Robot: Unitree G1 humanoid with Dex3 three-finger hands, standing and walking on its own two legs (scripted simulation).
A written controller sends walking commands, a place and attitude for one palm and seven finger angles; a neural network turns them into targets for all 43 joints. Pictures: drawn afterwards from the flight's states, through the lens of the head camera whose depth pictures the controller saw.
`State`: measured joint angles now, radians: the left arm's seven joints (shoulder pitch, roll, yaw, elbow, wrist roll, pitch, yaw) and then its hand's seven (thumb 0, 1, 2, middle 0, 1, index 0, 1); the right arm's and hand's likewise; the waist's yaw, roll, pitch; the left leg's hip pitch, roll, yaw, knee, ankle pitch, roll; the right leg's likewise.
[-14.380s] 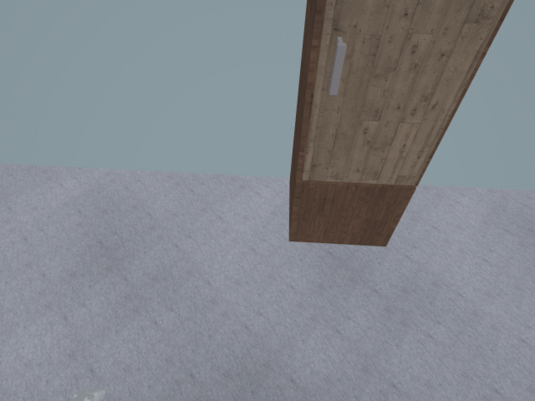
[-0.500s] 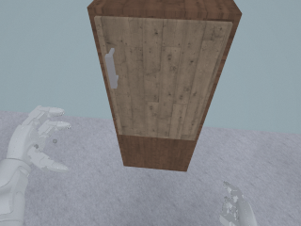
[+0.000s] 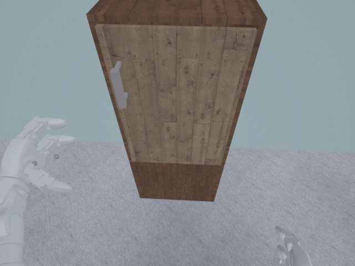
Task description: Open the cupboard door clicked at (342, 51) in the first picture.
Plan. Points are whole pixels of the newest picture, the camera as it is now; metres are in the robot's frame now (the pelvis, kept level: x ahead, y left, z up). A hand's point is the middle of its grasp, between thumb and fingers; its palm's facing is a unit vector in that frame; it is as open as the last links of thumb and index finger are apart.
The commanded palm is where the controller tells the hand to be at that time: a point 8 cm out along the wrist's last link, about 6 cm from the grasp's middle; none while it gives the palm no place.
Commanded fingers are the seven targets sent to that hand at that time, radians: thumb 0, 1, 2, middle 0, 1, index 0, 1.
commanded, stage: raise the hand with hooked fingers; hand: left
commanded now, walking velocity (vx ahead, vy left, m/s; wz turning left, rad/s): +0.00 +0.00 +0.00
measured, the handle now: (120, 85) +0.57 +0.22 +0.10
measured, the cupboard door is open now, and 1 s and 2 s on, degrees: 0 0 0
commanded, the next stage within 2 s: move the hooked fingers beside the handle in 0.16 s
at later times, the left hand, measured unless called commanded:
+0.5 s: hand (60, 147) +0.32 +0.28 +0.12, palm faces +0.08 -1.00 -0.01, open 14.0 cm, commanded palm +0.30 +0.32 +0.12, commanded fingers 0.00 -0.50 0.30 -0.30 -1.20 -0.30 -1.20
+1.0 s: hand (77, 121) +0.40 +0.27 +0.12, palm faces +0.02 -1.00 +0.00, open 14.0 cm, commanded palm +0.37 +0.32 +0.12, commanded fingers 0.00 -0.50 0.30 -0.30 -1.20 -0.30 -1.20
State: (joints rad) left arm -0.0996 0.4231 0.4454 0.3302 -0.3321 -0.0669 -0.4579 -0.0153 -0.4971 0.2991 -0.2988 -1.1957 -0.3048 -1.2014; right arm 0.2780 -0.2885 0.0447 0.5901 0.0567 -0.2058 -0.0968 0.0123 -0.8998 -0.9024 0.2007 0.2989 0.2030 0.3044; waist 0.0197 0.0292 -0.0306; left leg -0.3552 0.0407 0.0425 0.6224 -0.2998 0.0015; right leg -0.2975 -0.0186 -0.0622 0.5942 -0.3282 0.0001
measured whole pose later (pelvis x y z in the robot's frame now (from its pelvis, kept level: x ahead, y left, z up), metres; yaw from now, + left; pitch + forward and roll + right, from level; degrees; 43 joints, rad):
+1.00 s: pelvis +0.00 +0.01 -0.01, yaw -1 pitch +7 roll -1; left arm -0.54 0.52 0.44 0.81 -0.24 -0.17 -0.46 -0.02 -0.50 0.30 -0.30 -1.20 -0.30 -1.20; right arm 0.35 -0.29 0.04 0.62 0.05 -0.11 -0.08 0.01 -0.90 -0.90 0.20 0.30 0.20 0.30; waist -0.04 0.02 -0.05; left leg -0.50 0.04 0.05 0.69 -0.32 0.01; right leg -0.44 -0.02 -0.05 0.65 -0.34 0.01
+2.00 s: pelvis +0.01 +0.02 -0.02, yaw -3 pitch +18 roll -3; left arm -0.98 0.79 0.51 1.25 -0.10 -0.23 -0.47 -0.02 -0.50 0.30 -0.30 -1.20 -0.30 -1.20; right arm 0.46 -0.30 0.05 0.62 0.01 0.07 -0.05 0.00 -0.90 -0.90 0.20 0.30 0.20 0.30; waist -0.17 0.01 -0.08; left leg -0.76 0.08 0.05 0.82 -0.38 0.02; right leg -0.68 0.01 -0.04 0.72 -0.36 0.02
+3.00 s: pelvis +0.00 +0.01 -0.02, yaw -2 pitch +17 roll -3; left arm -0.98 0.73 0.47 1.27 -0.10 -0.24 -0.41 -0.02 -0.50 0.30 -0.30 -1.20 -0.30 -1.20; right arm 0.43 -0.30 0.05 0.62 0.02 0.06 -0.05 0.00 -0.90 -0.90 0.20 0.30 0.20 0.30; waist -0.17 0.02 -0.07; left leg -0.75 0.08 0.03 0.82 -0.37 0.01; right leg -0.67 0.01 -0.05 0.74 -0.36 0.01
